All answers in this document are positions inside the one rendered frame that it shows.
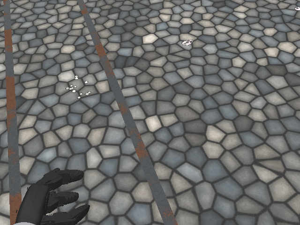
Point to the robot left hand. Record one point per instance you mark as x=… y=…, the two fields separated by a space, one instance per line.
x=41 y=199

